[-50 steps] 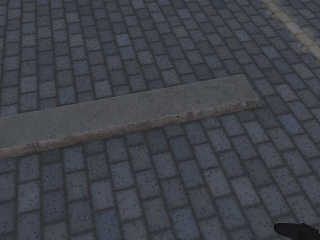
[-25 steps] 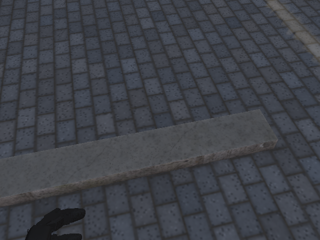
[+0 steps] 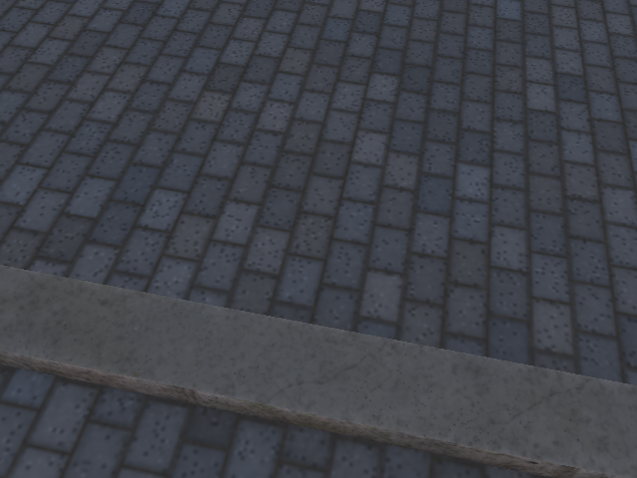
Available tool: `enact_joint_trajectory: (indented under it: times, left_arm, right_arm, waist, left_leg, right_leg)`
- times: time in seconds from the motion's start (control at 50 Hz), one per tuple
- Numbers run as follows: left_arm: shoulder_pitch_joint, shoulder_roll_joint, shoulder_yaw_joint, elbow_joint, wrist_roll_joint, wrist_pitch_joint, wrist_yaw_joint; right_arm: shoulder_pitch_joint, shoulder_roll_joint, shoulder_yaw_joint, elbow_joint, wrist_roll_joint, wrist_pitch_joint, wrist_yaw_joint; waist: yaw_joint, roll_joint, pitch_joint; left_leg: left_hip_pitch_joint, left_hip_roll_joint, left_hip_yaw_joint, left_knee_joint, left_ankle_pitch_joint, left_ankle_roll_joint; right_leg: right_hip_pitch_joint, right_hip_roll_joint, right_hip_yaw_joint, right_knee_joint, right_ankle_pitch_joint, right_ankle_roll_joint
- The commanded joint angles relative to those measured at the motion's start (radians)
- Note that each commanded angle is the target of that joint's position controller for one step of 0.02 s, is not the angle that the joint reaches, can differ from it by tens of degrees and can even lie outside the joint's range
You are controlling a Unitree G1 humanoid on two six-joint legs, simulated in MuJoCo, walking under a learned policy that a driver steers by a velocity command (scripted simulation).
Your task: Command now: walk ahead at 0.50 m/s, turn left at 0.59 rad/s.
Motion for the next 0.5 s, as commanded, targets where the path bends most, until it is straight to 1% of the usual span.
enact_joint_trajectory:
  times: [0.02,0.04,0.06,0.1,0.14,0.16,0.2,0.22,0.26,0.3,0.32,0.34,0.36,0.38,0.4,0.42,0.44,0.46,0.48,0.5]
  left_arm:
    - [-0.090,0.133,0.031,-0.124,0.022,-0.053,0.003]
    - [-0.079,0.130,0.036,-0.123,0.029,-0.042,0.000]
    - [-0.074,0.118,0.036,-0.126,0.031,-0.030,-0.001]
    - [-0.100,0.099,0.032,-0.134,0.037,-0.012,0.000]
    - [-0.186,0.078,0.025,-0.160,0.039,-0.009,0.003]
    - [-0.231,0.061,0.018,-0.171,0.038,-0.010,0.002]
    - [-0.316,0.043,0.009,-0.192,0.031,-0.014,-0.008]
    - [-0.337,0.037,0.005,-0.193,0.025,-0.013,-0.012]
    - [-0.380,0.049,0.006,-0.208,0.024,-0.014,-0.023]
    - [-0.407,0.063,0.011,-0.222,0.028,-0.017,-0.033]
    - [-0.403,0.069,0.014,-0.223,0.029,-0.019,-0.036]
    - [-0.377,0.080,0.020,-0.218,0.031,-0.023,-0.037]
    - [-0.322,0.094,0.028,-0.207,0.035,-0.027,-0.035]
    - [-0.221,0.116,0.038,-0.186,0.048,-0.033,-0.031]
    - [-0.058,0.180,0.051,-0.167,0.065,-0.031,-0.018]
    - [-0.022,0.181,0.040,-0.162,0.077,-0.016,-0.018]
    - [-0.050,0.169,0.047,-0.180,0.045,0.010,-0.016]
    - [-0.140,0.137,0.044,-0.197,0.030,0.030,-0.005]
    - [-0.205,0.059,0.017,-0.216,0.034,0.053,0.007]
    - [-0.247,0.030,0.000,-0.218,0.040,0.067,0.012]
  right_arm:
    - [0.122,-0.141,-0.040,-0.045,-0.010,-0.018,-0.016]
    - [0.088,-0.121,-0.033,-0.060,-0.017,-0.018,-0.017]
    - [0.076,-0.122,-0.034,-0.064,-0.019,-0.021,-0.019]
    - [0.088,-0.131,-0.037,-0.052,-0.012,-0.027,-0.028]
    - [0.122,-0.145,-0.043,-0.033,-0.007,-0.027,-0.039]
    - [0.138,-0.145,-0.043,-0.024,-0.004,-0.024,-0.044]
    - [0.170,-0.148,-0.046,-0.011,0.002,-0.019,-0.050]
    - [0.181,-0.147,-0.046,-0.003,0.000,-0.013,-0.053]
    - [0.220,-0.141,-0.048,0.013,0.003,0.005,-0.059]
    - [0.237,-0.134,-0.048,0.015,0.006,0.024,-0.072]
    - [0.230,-0.136,-0.049,0.010,0.006,0.032,-0.079]
    - [0.206,-0.141,-0.052,-0.001,0.003,0.038,-0.085]
    - [0.167,-0.143,-0.052,-0.017,0.004,0.037,-0.087]
    - [0.123,-0.129,-0.047,-0.038,0.003,0.033,-0.083]
    - [0.112,-0.063,-0.024,-0.075,-0.019,0.024,-0.078]
    - [0.360,-0.006,-0.010,-0.056,-0.019,0.013,-0.067]
    - [0.441,-0.136,-0.030,-0.021,-0.015,0.019,-0.057]
    - [0.337,-0.183,-0.045,-0.037,0.015,0.038,-0.059]
    - [0.230,-0.193,-0.050,-0.043,0.015,0.063,-0.073]
    - [0.173,-0.182,-0.052,-0.057,0.008,0.087,-0.082]
  waist:
    - [-0.066,0.037,-0.104]
    - [-0.035,0.049,-0.092]
    - [-0.019,0.063,-0.088]
    - [-0.011,0.051,-0.074]
    - [-0.032,0.048,-0.053]
    - [-0.045,0.055,-0.049]
    - [-0.075,0.077,-0.043]
    - [-0.082,0.093,-0.039]
    - [-0.098,0.097,-0.045]
    - [-0.103,0.094,-0.054]
    - [-0.096,0.103,-0.059]
    - [-0.077,0.120,-0.072]
    - [-0.040,0.137,-0.100]
    - [0.020,0.128,-0.163]
    - [0.072,0.009,-0.324]
    - [-0.039,-0.232,-0.483]
    - [-0.043,-0.155,-0.511]
    - [-0.046,-0.157,-0.399]
    - [-0.027,-0.073,-0.261]
    - [-0.036,-0.068,-0.149]
  left_leg:
    - [0.424,0.269,-0.445,-0.329,0.115,0.185]
    - [0.348,0.240,-0.404,-0.353,0.188,0.178]
    - [0.299,0.228,-0.382,-0.366,0.256,0.183]
    - [0.245,0.199,-0.321,-0.374,0.367,0.184]
    - [0.215,0.170,-0.284,-0.368,0.405,0.162]
    - [0.203,0.151,-0.269,-0.359,0.395,0.145]
    - [0.191,0.132,-0.267,-0.345,0.344,0.119]
    - [0.198,0.135,-0.275,-0.323,0.369,0.111]
    - [0.246,0.151,-0.320,-0.257,0.450,0.090]
    - [0.331,0.161,-0.383,-0.179,0.469,0.073]
    - [0.358,0.159,-0.410,-0.142,0.474,0.062]
    - [0.367,0.151,-0.428,-0.097,0.516,0.046]
    - [0.354,0.123,-0.427,-0.033,0.589,0.022]
    - [0.299,0.068,-0.392,0.099,0.613,-0.020]
    - [0.092,-0.006,-0.321,0.413,0.236,-0.073]
    - [-0.146,-0.148,-0.311,0.698,-0.605,-0.122]
    - [-0.182,-0.060,-0.305,0.850,-0.541,-0.163]
    - [-0.284,-0.011,-0.226,0.924,-0.412,-0.189]
    - [-0.295,0.041,-0.166,0.864,-0.324,-0.200]
    - [-0.249,0.050,-0.153,0.826,-0.282,-0.207]
  right_leg:
    - [-0.450,-0.054,0.079,0.046,0.131,-0.024]
    - [-0.389,-0.066,0.084,0.017,0.166,-0.019]
    - [-0.362,-0.059,0.076,-0.005,0.187,-0.008]
    - [-0.355,-0.038,0.059,-0.076,0.250,0.018]
    - [-0.356,-0.015,0.054,-0.214,0.357,0.035]
    - [-0.334,0.001,0.053,-0.297,0.417,0.036]
    - [-0.283,0.034,0.052,-0.443,0.510,0.035]
    - [-0.260,0.055,0.046,-0.471,0.517,0.037]
    - [-0.246,0.083,0.053,-0.513,0.514,0.024]
    - [-0.258,0.106,0.068,-0.571,0.467,0.007]
    - [-0.238,0.115,0.078,-0.610,0.443,-0.002]
    - [-0.184,0.126,0.080,-0.645,0.421,-0.016]
    - [-0.085,0.133,0.070,-0.693,0.448,-0.035]
    - [0.103,0.096,0.067,-0.761,0.625,-0.070]
    - [0.464,-0.128,0.239,-0.654,1.050,-0.148]
    - [0.724,-0.437,0.590,-0.591,1.434,-0.346]
    - [0.667,-0.472,0.645,-0.594,1.244,-0.395]
    - [0.560,-0.429,0.606,-0.670,0.815,-0.388]
    - [0.379,-0.324,0.464,-0.740,0.553,-0.325]
    - [0.198,-0.242,0.370,-0.789,0.445,-0.280]
Keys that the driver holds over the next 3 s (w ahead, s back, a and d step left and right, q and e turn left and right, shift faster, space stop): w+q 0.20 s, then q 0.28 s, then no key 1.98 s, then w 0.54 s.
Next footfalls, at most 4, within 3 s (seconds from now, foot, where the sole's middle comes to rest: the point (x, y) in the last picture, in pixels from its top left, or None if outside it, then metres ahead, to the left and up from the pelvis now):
0.40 right None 0.41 -0.07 -0.76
0.80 left None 0.28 0.15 -0.76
2.82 right None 0.42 -0.05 -0.76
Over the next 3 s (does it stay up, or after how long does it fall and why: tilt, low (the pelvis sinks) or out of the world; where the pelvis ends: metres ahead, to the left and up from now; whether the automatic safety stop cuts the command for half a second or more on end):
stays up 0.47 0.03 0.00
